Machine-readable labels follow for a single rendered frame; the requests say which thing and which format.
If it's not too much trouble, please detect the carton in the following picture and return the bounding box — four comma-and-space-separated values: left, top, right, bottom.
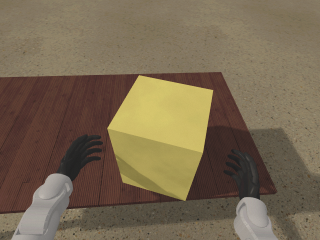
107, 75, 213, 201

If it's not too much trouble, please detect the robot left hand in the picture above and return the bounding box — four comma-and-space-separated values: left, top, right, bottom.
56, 134, 103, 182

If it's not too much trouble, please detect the robot right hand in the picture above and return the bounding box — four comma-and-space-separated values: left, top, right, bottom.
223, 149, 260, 200

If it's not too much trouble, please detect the robot right forearm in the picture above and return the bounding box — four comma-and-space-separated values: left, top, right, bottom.
233, 197, 278, 240

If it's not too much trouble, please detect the table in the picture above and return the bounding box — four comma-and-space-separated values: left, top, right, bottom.
0, 72, 277, 214

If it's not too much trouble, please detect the robot left forearm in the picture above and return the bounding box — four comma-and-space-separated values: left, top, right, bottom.
11, 173, 73, 240

